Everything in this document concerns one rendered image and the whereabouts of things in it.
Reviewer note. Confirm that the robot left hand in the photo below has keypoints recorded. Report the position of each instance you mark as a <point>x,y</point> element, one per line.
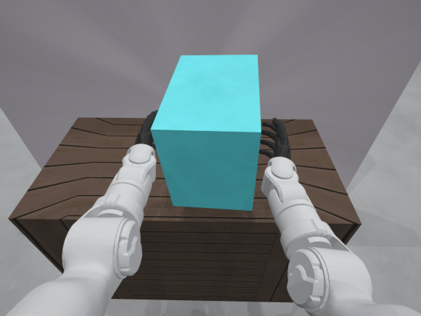
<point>145,136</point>

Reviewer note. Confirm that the carton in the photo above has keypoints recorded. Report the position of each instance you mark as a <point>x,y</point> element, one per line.
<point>207,131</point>

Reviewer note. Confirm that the robot left upper arm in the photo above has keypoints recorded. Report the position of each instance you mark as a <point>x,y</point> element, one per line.
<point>99,253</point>

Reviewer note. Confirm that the robot right upper arm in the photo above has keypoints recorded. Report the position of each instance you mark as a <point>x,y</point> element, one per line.
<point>327,282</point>

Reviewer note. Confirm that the robot right forearm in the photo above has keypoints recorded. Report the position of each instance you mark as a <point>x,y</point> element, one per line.
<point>294,214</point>

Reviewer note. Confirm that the robot left forearm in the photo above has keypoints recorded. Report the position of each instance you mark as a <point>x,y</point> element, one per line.
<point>128,193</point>

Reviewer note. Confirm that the pedestal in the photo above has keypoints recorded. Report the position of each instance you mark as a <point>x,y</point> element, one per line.
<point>188,253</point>

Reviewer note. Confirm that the robot right hand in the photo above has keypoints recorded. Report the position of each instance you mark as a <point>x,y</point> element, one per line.
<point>281,147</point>

